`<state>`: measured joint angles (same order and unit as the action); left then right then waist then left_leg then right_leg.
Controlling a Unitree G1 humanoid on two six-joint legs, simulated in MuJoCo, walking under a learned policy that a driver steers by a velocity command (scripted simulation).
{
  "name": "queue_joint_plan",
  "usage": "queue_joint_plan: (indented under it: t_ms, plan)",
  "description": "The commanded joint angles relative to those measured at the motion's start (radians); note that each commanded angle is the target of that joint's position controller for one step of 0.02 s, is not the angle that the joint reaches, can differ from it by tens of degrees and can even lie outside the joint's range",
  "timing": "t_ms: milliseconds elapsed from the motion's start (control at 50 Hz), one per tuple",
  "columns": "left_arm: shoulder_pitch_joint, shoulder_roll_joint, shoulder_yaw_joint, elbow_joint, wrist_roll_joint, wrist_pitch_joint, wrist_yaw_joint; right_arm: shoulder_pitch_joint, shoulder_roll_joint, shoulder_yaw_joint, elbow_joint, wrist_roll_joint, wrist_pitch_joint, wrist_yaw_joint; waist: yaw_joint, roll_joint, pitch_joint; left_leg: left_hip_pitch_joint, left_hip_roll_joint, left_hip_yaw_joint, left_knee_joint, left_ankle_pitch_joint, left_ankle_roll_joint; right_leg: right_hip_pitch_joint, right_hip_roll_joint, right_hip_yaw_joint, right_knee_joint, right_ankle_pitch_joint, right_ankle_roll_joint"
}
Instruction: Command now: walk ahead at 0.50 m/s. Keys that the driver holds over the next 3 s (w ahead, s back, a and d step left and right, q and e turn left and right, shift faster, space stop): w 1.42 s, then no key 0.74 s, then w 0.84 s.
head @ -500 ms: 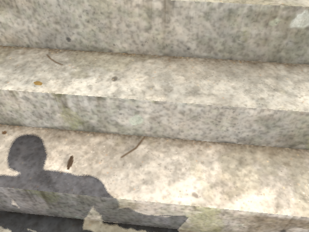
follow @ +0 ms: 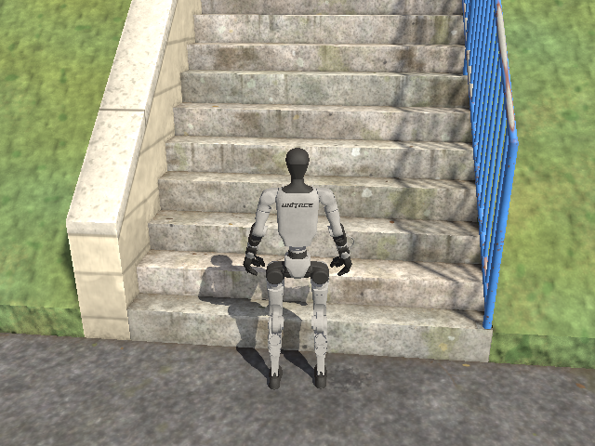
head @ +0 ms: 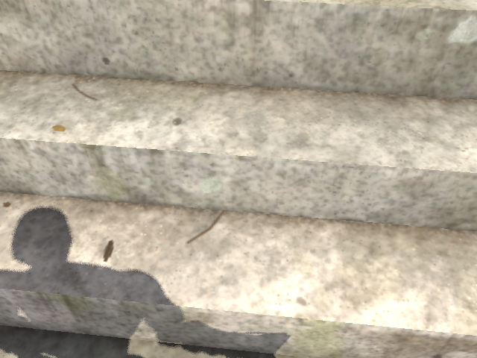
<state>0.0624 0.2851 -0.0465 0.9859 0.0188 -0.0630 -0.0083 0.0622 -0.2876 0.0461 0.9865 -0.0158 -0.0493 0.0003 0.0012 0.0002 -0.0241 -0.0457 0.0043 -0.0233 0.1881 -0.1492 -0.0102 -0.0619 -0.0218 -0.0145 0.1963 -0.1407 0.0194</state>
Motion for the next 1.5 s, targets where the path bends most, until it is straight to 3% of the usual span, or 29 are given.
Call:
queue_joint_plan:
  t_ms: [20, 1420, 1500]
  plan:
    - [-0.065, 0.124, 0.025, -0.057, -0.001, -0.013, 0.003, -0.064, -0.126, -0.025, -0.056, 0.001, -0.012, -0.003, 0.0, 0.0, -0.062, 0.004, 0.096, -0.062, -0.002, 0.239, 0.008, 0.029, -0.089, 0.065, -0.003, 0.206, -0.005]
    - [-0.062, 0.123, 0.028, -0.057, -0.002, -0.013, 0.003, -0.062, -0.125, -0.027, -0.056, 0.001, -0.013, -0.003, 0.0, 0.0, -0.061, 0.01, 0.097, -0.063, -0.005, 0.245, 0.006, 0.032, -0.088, 0.069, -0.007, 0.212, -0.003]
    - [-0.023, 0.137, 0.036, -0.039, -0.002, -0.011, 0.0, -0.022, -0.139, -0.035, -0.039, 0.002, -0.01, 0.0, 0.0, 0.0, -0.06, 0.011, 0.095, -0.053, 0.022, 0.306, 0.008, 0.034, -0.087, 0.059, 0.02, 0.274, -0.006]
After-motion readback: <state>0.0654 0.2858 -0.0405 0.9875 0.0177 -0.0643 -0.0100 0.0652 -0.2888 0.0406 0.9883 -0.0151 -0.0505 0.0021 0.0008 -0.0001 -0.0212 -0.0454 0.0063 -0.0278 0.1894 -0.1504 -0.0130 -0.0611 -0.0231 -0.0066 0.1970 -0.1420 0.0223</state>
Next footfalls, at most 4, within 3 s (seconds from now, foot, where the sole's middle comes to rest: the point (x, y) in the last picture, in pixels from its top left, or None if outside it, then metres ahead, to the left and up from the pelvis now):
none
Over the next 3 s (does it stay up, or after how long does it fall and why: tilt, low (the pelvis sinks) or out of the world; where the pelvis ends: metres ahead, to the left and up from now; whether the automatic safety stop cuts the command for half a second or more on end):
stays up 0.01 -0.01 0.00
